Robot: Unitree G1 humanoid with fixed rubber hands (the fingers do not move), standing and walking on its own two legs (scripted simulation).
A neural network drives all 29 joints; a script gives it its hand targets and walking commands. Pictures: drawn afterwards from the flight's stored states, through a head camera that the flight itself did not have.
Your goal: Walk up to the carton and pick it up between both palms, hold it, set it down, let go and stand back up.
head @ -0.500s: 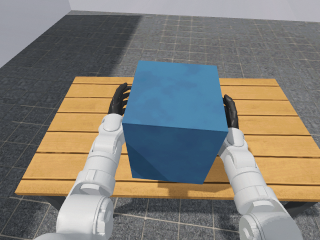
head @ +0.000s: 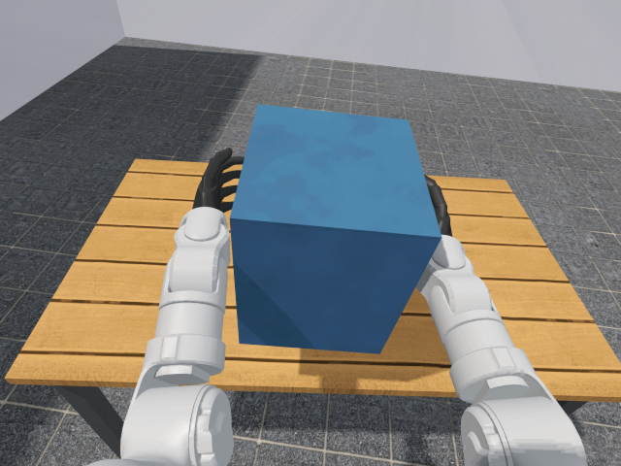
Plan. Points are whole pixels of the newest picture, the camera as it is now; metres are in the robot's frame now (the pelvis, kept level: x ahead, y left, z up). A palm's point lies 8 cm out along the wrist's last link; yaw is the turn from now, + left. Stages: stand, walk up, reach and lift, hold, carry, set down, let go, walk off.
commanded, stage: reach and lift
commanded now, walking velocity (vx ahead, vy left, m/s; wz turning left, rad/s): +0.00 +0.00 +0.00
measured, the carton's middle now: (321, 234) +0.38 +0.00 +0.11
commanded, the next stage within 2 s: hold in 0.76 s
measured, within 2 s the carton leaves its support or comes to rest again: neither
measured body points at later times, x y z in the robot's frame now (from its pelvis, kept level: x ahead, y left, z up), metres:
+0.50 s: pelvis +0.02 +0.00 +0.00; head +0.00 +0.02 +0.45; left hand +0.39 +0.13 +0.17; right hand +0.38 -0.16 +0.14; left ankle +0.03 +0.13 -0.75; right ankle +0.01 -0.13 -0.75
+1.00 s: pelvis +0.00 +0.00 +0.00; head -0.03 +0.04 +0.45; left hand +0.38 +0.16 +0.19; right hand +0.37 -0.14 +0.16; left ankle +0.03 +0.13 -0.75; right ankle +0.01 -0.13 -0.75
